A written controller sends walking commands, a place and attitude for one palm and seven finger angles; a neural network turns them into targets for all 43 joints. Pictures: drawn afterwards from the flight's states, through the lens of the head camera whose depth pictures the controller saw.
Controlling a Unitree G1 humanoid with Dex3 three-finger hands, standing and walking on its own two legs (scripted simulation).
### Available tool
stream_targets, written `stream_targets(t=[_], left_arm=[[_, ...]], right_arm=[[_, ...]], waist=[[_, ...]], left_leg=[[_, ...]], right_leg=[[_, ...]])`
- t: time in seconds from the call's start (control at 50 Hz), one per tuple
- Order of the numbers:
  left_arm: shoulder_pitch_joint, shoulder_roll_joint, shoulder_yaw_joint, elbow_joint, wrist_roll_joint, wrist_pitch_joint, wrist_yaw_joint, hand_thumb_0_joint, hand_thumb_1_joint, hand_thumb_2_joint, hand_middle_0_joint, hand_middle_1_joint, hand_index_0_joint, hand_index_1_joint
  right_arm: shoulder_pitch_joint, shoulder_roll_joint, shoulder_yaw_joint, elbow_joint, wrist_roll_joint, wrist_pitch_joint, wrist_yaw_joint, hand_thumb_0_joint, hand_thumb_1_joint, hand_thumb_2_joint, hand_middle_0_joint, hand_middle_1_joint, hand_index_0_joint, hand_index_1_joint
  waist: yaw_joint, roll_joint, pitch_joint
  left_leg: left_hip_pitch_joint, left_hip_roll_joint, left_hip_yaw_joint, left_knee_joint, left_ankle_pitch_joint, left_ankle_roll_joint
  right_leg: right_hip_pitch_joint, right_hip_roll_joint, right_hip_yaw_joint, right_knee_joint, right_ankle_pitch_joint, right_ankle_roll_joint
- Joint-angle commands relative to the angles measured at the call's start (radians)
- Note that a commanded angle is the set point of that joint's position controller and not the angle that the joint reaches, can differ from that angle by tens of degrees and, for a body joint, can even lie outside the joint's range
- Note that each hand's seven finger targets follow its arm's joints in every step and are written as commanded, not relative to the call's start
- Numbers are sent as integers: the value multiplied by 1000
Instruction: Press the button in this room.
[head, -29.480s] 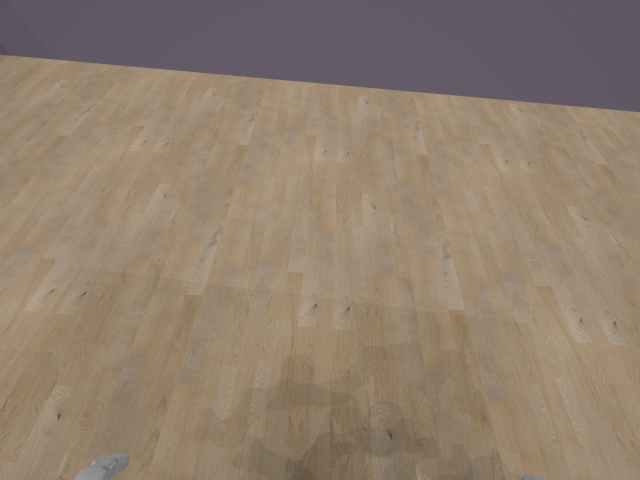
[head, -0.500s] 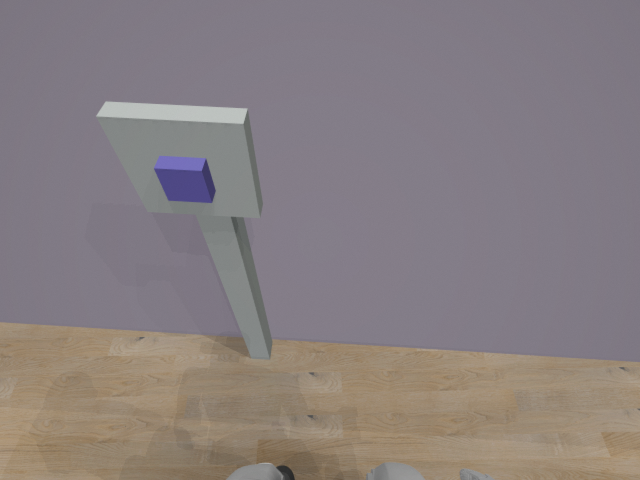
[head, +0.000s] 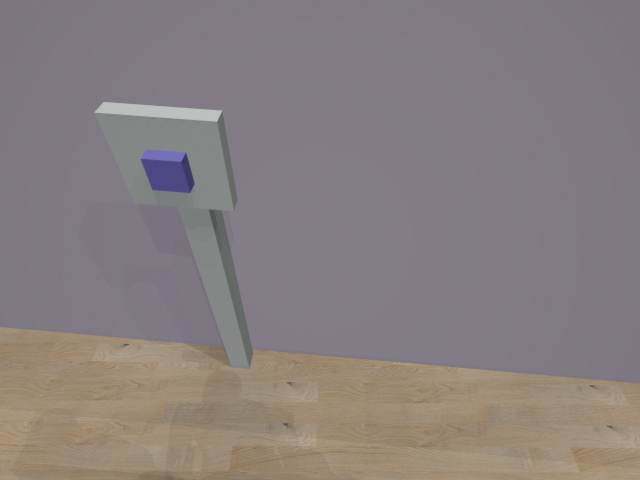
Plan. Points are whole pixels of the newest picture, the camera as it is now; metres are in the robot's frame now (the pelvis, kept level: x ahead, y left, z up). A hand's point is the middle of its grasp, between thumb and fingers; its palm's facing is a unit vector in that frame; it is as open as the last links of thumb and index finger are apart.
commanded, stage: come to a stop and stand still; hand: left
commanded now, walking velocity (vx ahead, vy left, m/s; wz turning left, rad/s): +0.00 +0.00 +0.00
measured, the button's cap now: (169, 170) +0.53 +0.28 +0.08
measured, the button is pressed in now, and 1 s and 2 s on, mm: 0 0 0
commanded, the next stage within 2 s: look again from close up in 0.46 s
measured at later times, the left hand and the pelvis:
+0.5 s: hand out of the picture -0.07 +0.15 -0.17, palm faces +0.07 -0.99 -0.14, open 7.4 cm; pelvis -0.03 +0.00 +0.00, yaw +0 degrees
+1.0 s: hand out of the picture +0.00 +0.23 -0.16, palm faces +0.05 -0.97 -0.23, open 7.3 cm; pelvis -0.02 +0.05 +0.00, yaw +0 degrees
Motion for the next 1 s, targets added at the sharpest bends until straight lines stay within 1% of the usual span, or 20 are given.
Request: stream_targets(t=[0.0,0.08,0.16,0.26,0.34,0.52,0.54,0.56,0.58,0.6,0.62,0.66,0.68,0.7,0.72,0.74,0.78,0.84,0.9,0.98], left_arm=[[47,82,12,-4,0,-20,-3,0,900,900,-200,-300,-200,-300],[53,76,4,33,2,-17,-10,0,900,900,-200,-300,-200,-300],[60,69,5,45,4,-17,-10,0,900,900,-200,-300,-200,-300],[77,56,10,50,3,-20,-8,0,900,900,-200,-300,-200,-300],[101,41,10,59,3,-20,-7,0,900,900,-200,-300,-200,-300],[123,19,6,72,3,-26,-5,0,900,900,-200,-300,-200,-300],[192,62,-3,85,17,-46,36,0,900,900,-200,-300,-200,-300],[124,123,6,33,14,-48,25,0,900,900,-200,-300,-200,-300],[74,114,15,6,15,-48,19,0,900,900,-200,-300,-200,-300],[33,124,22,-9,17,-52,20,0,900,900,-200,-300,-200,-300],[21,114,23,-16,16,-55,21,0,900,900,-200,-300,-200,-300],[30,76,20,-7,12,-50,19,0,900,900,-200,-300,-200,-300],[36,50,14,-6,9,-45,17,0,900,900,-200,-300,-200,-300],[38,32,12,-5,8,-40,14,0,900,900,-200,-300,-200,-300],[51,19,9,-4,6,-34,11,0,900,900,-200,-300,-200,-300],[70,16,5,2,8,-29,8,0,900,900,-200,-300,-200,-300],[96,13,0,12,12,-28,3,0,900,900,-200,-300,-200,-300],[91,21,-2,12,9,-32,0,0,900,900,-200,-300,-200,-300],[76,31,-3,5,7,-32,1,0,900,900,-200,-300,-200,-300],[72,36,-3,6,5,-37,3,0,900,900,-200,-300,-200,-300]], right_arm=[[24,-68,4,-17,1,-29,-11,0,-900,-900,200,300,200,300],[61,-54,11,-1,-2,-15,-10,0,-900,-900,200,300,200,300],[119,-43,12,16,-6,-10,-6,0,-900,-900,200,300,200,300],[163,-29,15,30,-9,-12,-5,0,-900,-900,200,300,200,300],[176,-15,17,32,-9,-18,-8,0,-900,-900,200,300,200,300],[217,5,21,45,-7,-26,-10,0,-900,-900,200,300,200,300],[34,-72,3,-11,-5,-34,8,0,-900,-900,200,300,200,300],[125,0,7,-43,0,-13,11,0,-900,-900,200,300,200,300],[156,-1,2,-35,-4,-12,13,0,-900,-900,200,300,200,300],[207,0,2,-32,-7,-13,18,0,-900,-900,200,300,200,300],[231,10,3,-24,-6,-17,20,0,-900,-900,200,300,200,300],[255,6,8,-23,-2,-28,15,0,-900,-900,200,300,200,300],[255,-9,8,-25,-3,-33,11,0,-900,-900,200,300,200,300],[250,-23,7,-31,-9,-40,9,0,-900,-900,200,300,200,300],[209,-37,8,-39,-12,-44,6,0,-900,-900,200,300,200,300],[167,-46,8,-49,-11,-46,4,0,-900,-900,200,300,200,300],[126,-64,8,-68,-6,-48,1,0,-900,-900,200,300,200,300],[134,-71,10,-61,-6,-54,0,0,-900,-900,200,300,200,300],[136,-79,13,-49,-5,-55,0,0,-900,-900,200,300,200,300],[128,-84,17,-33,-3,-60,-1,0,-900,-900,200,300,200,300]], waist=[[14,184,-3],[-1,61,104],[-15,-24,114],[-19,8,95],[-7,42,107],[-3,18,96],[51,99,166],[-41,58,34],[-50,75,28],[-75,64,-35],[-79,33,-44],[-78,-31,-17],[-70,-7,22],[-57,56,54],[-32,144,85],[-13,194,111],[8,115,132],[2,39,111],[-7,46,94],[-13,7,45]], left_leg=[[-51,125,-99,-139,143,54],[-91,78,-71,-163,-65,37],[-59,56,-46,-129,-58,38],[-68,53,-45,-124,-68,40],[-121,59,-66,-151,-98,44],[-146,61,-72,-148,-76,44],[-181,43,15,86,-77,-8],[-131,10,-28,206,-117,8],[-115,20,-25,246,-118,21],[-69,26,-7,234,-100,24],[-41,17,-1,183,-55,23],[-8,19,-16,41,-23,29],[-35,40,-50,-18,-28,38],[-92,76,-97,-73,-26,53],[-182,110,-161,-148,-84,67],[-248,128,-198,-217,-159,76],[-298,122,-197,-243,-199,82],[-242,101,-178,-231,-132,78],[-188,96,-166,-226,-77,75],[-97,87,-133,-190,68,74]], right_leg=[[85,-113,140,-160,130,37],[11,-120,183,-261,-86,28],[-55,-129,199,-313,-207,31],[-66,-126,196,-311,-222,26],[-45,-117,182,-279,-192,23],[-21,-120,170,-247,-155,18],[-75,-179,242,-288,42,82],[-98,-278,361,-352,-237,2],[-159,-278,338,-353,-322,-44],[-159,-271,281,-323,-295,-56],[-151,-242,233,-300,-238,-55],[-170,-193,195,-230,-227,-38],[-175,-159,175,-191,-214,-21],[-147,-123,140,-137,-158,-3],[-96,-93,113,-101,-122,12],[-36,-76,80,-63,-50,22],[33,-75,77,-57,23,26],[41,-92,98,-82,53,26],[34,-100,101,-93,69,28],[48,-115,113,-109,122,31]])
